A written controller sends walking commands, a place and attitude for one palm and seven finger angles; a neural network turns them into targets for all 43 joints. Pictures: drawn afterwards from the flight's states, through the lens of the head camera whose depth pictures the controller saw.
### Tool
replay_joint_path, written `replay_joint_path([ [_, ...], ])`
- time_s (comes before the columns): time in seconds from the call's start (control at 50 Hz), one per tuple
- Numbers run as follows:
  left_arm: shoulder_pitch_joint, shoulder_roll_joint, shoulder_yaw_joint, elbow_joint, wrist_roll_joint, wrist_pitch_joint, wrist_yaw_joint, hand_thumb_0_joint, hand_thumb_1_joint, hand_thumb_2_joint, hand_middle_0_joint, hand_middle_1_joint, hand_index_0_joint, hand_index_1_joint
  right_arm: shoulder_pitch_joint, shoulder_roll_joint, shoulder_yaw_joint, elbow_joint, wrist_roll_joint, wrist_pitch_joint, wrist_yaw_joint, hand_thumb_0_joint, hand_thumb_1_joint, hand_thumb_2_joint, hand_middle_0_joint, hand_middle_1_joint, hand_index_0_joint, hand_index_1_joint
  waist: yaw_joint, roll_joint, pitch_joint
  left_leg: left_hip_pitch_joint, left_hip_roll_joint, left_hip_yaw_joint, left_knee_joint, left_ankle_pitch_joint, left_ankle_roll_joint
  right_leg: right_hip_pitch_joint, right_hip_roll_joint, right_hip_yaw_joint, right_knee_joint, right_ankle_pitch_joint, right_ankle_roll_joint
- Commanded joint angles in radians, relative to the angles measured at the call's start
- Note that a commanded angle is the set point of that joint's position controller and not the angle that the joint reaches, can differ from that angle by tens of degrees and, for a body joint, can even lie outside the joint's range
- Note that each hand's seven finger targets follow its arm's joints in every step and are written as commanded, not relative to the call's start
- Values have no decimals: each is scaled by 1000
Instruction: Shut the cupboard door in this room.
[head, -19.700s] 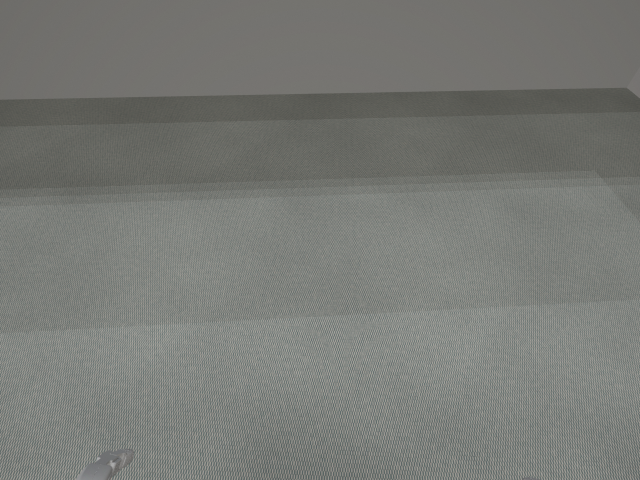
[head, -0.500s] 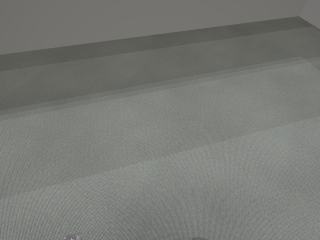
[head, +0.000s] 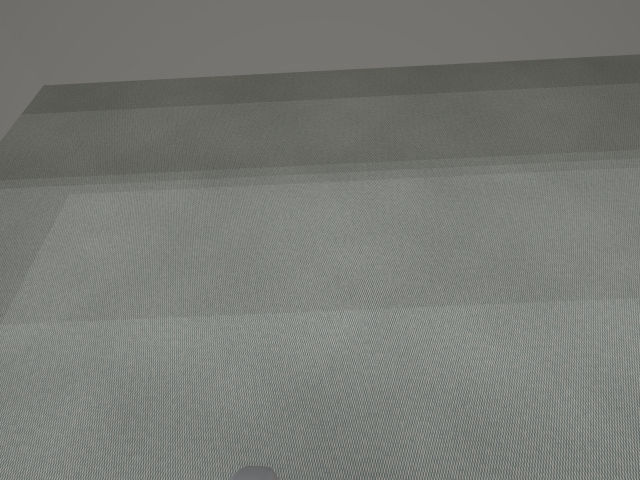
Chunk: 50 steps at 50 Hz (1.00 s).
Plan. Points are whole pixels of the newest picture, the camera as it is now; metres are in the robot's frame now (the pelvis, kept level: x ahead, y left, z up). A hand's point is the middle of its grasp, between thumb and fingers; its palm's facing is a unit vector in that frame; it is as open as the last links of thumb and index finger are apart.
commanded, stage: turn or walk to find it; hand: left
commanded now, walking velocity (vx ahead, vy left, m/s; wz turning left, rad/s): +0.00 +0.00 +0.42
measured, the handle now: out of the picture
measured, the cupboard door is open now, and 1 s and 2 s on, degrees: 93 93 93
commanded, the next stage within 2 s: stand and wait in 0.38 s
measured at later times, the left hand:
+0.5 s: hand out of the picture +0.03 +0.25 -0.16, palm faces +0.20 -0.94 -0.26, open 7.4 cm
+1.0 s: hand out of the picture -0.08 +0.17 -0.16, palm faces +0.45 -0.85 -0.27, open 7.3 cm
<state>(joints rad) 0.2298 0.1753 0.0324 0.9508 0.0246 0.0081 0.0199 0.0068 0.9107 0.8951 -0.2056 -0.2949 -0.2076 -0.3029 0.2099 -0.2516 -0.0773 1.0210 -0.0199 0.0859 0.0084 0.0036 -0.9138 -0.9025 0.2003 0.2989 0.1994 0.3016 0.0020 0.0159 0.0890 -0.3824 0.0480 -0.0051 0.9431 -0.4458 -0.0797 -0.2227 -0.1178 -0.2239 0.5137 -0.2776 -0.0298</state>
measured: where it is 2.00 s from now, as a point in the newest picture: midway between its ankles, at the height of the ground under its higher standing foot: outside the picture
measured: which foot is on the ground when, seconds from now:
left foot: up 0.00-0.10, down 0.12-0.60, up 0.62-1.00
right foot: down 0.00-0.12, up 0.14-0.58, down 0.60-1.00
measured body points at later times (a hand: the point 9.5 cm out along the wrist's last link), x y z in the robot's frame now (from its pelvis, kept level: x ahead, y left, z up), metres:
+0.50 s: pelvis -0.02 +0.03 +0.00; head +0.01 +0.03 +0.45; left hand +0.02 +0.30 -0.14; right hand +0.09 -0.20 -0.15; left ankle -0.03 +0.14 -0.74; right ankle +0.00 -0.11 -0.69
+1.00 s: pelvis -0.03 -0.03 +0.00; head +0.01 -0.03 +0.45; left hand -0.10 +0.22 -0.14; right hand +0.12 -0.24 -0.16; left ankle -0.13 +0.11 -0.68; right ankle +0.00 -0.10 -0.74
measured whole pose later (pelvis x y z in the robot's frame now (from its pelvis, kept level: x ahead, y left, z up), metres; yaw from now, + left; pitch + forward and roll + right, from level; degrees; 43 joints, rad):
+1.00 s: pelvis -0.03 -0.03 +0.00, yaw +27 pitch -1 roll +2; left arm 0.24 0.17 0.03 0.95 0.02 0.01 0.02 0.01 0.91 0.90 -0.21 -0.29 -0.21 -0.30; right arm 0.20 -0.26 -0.08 1.02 -0.02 0.09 0.01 0.00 -0.91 -0.90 0.20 0.30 0.20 0.30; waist 0.00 0.02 0.09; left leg -0.41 0.06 0.00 0.99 -0.43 -0.09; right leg -0.20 -0.13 -0.27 0.52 -0.29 -0.03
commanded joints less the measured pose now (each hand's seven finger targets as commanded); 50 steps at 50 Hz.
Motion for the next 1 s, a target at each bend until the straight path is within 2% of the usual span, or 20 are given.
replay_joint_path([
  [0.0, 70, 239, 68, -31, 9, -12, 12, 0, 900, 900, -200, -300, -200, -300, -67, -27, 7, -106, 15, -49, 0, 0, -900, -900, 200, 300, 200, 300, 49, -231, -128, -13, -22, 64, -205, -35, 21, 173, -255, 202, -105, 470, -120],
  [0.06, 38, 242, 69, -23, -2, -5, 9, 0, 900, 900, -200, -300, -200, -300, 2, -45, 6, -87, 14, -62, -1, 0, -900, -900, 200, 300, 200, 300, -1, -201, -166, 173, -36, 91, -465, 179, 38, 100, -220, 129, 2, 415, -44],
  [0.08, 30, 218, 65, -28, -11, 1, 8, 0, 900, 900, -200, -300, -200, -300, 38, -84, -2, -81, 13, -73, 1, 0, -900, -900, 200, 300, 200, 300, -26, -89, -190, 304, 13, 32, -584, 310, 53, 8, -182, 84, 120, 314, 3],
  [0.1, 49, 155, 53, -55, -18, 8, 3, 0, 900, 900, -200, -300, -200, -300, 56, -186, -25, -87, 3, -82, -4, 0, -900, -900, 200, 300, 200, 300, -38, 199, -196, 450, 251, -268, -619, 572, 146, -255, -51, 34, 311, -84, 81],
  [0.12, -16, 125, 30, -80, -10, 18, 4, 0, 900, 900, -200, -300, -200, -300, 98, -242, -37, -76, 5, -71, -12, 0, -900, -900, 200, 300, 200, 300, -69, 277, -167, 401, 365, -354, -614, 830, 245, -331, -1, 100, 444, -379, 102],
  [0.14, -35, 149, 39, -82, -9, 26, 5, 0, 900, 900, -200, -300, -200, -300, 81, -228, -31, -75, 0, -64, -13, 0, -900, -900, 200, 300, 200, 300, -60, 178, -137, 322, 369, -279, -605, 729, 281, -296, -17, 146, 524, -351, 87],
  [0.16, -58, 142, 42, -64, -5, 34, 6, 0, 900, 900, -200, -300, -200, -300, 42, -188, -21, -80, -2, -70, -23, 0, -900, -900, 200, 300, 200, 300, -54, 243, -103, 263, 292, -267, -634, 674, 252, -307, -18, 186, 542, -289, 91],
  [0.18, -58, 157, 47, -50, -6, 35, 1, 0, 900, 900, -200, -300, -200, -300, -17, -163, -14, -90, -1, -69, -29, 0, -900, -900, 200, 300, 200, 300, -28, 238, -65, 242, 255, -239, -632, 616, 237, -325, -15, 192, 576, -228, 94],
  [0.26, -19, 153, 45, -24, -8, 27, -10, 0, 900, 900, -200, -300, -200, -300, -29, -146, -4, -106, 4, -81, -30, 0, -900, -900, 200, 300, 200, 300, -6, 125, -83, 291, 177, -167, -610, 708, 214, -324, 13, 191, 600, -118, 112],
  [0.44, -91, 125, 35, -76, -14, 26, -1, 0, 900, 900, -200, -300, -200, -300, 5, -146, -21, -110, -6, -71, -23, 0, -900, -900, 200, 300, 200, 300, -30, 150, -81, 232, 183, -274, -604, 573, 250, -230, 44, 195, 355, -173, 115],
  [0.5, -43, 124, 35, -70, -21, 15, -1, 0, 900, 900, -200, -300, -200, -300, -21, -150, -27, -122, -7, -64, -21, 0, -900, -900, 200, 300, 200, 300, -7, 159, -108, 162, 159, -314, -554, 585, 238, -85, 79, 179, 156, -128, 102],
  [0.54, 38, 139, 42, -52, -20, -1, 0, 0, 900, 900, -200, -300, -200, -300, -37, -139, -30, -129, 2, -64, -18, 0, -900, -900, 200, 300, 200, 300, 33, 96, -153, 91, 98, -284, -463, 503, 182, 86, 74, 165, -87, 68, 99],
  [0.56, 71, 195, 51, -48, -10, -15, 6, 0, 900, 900, -200, -300, -200, -300, -14, -90, -26, -132, 12, -66, -13, 0, -900, -900, 200, 300, 200, 300, 41, -38, -192, -34, 24, -222, -356, 318, 123, 241, -51, 276, -189, 121, 73],
  [0.58, 89, 292, 72, -53, 4, -22, 14, 0, 900, 900, -200, -300, -200, -300, -14, -24, -14, -160, 13, -66, -9, 0, -900, -900, 200, 300, 200, 300, 54, -317, -178, -219, -121, -61, -118, -79, 49, 312, -310, 532, -216, 265, -31],
  [0.6, 85, 294, 66, -65, -6, -15, 16, 0, 900, 900, -200, -300, -200, -300, -44, -73, -26, -165, 6, -55, -13, 0, -900, -900, 200, 300, 200, 300, 61, -262, -150, -192, -91, -86, 71, -170, 52, 154, -387, 538, -218, 329, -110],
  [0.64, -46, 229, 64, -95, -9, -17, 20, 0, 900, 900, -200, -300, -200, -300, -7, -76, -37, -121, 0, -34, -5, 0, -900, -900, 200, 300, 200, 300, 4, -212, -78, -182, -49, -106, 255, -57, 49, 21, -298, 436, -253, 123, -107],
  [0.68, -104, 175, 45, -113, -12, -16, 16, 0, 900, 900, -200, -300, -200, -300, 37, -67, -36, -86, -4, -26, 7, 0, -900, -900, 200, 300, 200, 300, -34, -147, -44, -178, -27, -73, 310, 57, 35, -4, -216, 293, -235, 125, -61],
  [0.72, -69, 165, 39, -108, -11, -24, 13, 0, 900, 900, -200, -300, -200, -300, 59, -52, -30, -74, -3, -24, 10, 0, -900, -900, 200, 300, 200, 300, -27, -168, -55, -190, -32, -52, 316, 110, 17, 45, -182, 223, -222, 201, -43],
  [0.84, 41, 180, 48, -68, -6, -27, 17, 0, 900, 900, -200, -300, -200, -300, -16, -52, -20, -85, -2, -23, 8, 0, -900, -900, 200, 300, 200, 300, 21, -167, -67, -204, 0, -25, 207, 74, -10, 152, -235, 199, -197, 330, -79],
  [0.98, 77, 225, 60, -41, 6, -14, 12, 0, 900, 900, -200, -300, -200, -300, -95, -33, 0, -114, 9, -37, 8, 0, -900, -900, 200, 300, 200, 300, 49, -205, -90, -80, 1, 58, -80, -18, 9, 168, -271, 145, -139, 436, -109],
])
